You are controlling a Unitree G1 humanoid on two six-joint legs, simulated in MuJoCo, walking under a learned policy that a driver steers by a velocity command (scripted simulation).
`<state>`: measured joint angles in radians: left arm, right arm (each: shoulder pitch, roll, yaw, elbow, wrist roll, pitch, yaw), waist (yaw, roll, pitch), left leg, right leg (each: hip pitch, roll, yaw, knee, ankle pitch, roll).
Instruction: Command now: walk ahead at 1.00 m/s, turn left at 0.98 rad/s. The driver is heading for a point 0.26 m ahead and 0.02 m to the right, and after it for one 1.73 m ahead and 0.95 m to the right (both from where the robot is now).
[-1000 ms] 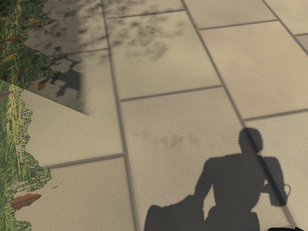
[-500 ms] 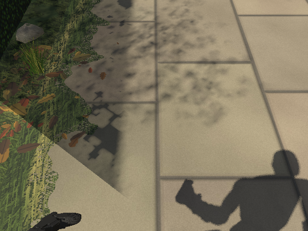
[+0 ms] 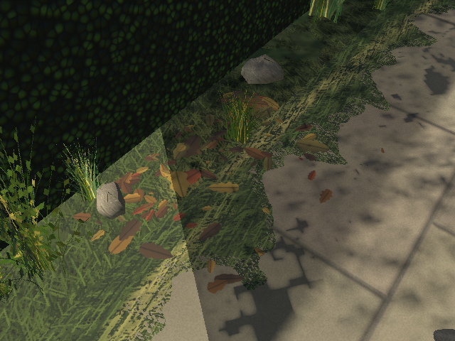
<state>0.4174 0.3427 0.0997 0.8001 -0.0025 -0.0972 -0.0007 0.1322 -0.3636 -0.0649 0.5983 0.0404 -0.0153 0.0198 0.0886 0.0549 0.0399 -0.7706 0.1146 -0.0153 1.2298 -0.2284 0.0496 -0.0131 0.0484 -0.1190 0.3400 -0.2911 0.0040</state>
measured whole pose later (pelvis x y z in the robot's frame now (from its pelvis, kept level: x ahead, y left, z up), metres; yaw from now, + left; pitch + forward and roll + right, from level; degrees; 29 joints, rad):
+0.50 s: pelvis +0.30 +0.01 +0.01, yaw -7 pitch +0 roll +2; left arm 0.18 0.33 0.07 0.72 -0.02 0.04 0.01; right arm 0.15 -0.29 -0.06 0.75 -0.02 -0.05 -0.01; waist -0.02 -0.02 0.10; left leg -0.23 0.03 0.23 0.40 -0.17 0.04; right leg -0.62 -0.12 -0.01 0.90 -0.19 0.07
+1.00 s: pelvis +0.40 -0.03 +0.01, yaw -35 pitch +3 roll +2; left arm 0.18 0.34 0.10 0.57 -0.02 0.06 0.04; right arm 0.01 -0.30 -0.08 0.77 0.01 -0.01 -0.01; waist 0.02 0.00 0.05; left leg -0.46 -0.08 -0.17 0.70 -0.31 -0.06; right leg -0.37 0.14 0.26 0.49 -0.15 -0.04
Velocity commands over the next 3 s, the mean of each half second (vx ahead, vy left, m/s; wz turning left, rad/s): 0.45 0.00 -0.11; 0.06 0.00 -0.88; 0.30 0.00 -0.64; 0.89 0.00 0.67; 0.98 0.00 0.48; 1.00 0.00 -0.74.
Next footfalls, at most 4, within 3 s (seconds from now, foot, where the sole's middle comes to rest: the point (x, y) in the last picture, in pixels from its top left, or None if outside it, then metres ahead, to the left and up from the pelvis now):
0.18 left None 0.39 0.12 -0.77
0.62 right None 0.44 -0.15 -0.77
1.08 left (242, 315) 0.56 0.02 -0.77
1.56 right None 0.36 -0.22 -0.77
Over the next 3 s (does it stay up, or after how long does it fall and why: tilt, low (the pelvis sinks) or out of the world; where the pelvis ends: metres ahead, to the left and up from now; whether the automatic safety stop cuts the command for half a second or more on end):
stays up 1.49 -0.67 -0.01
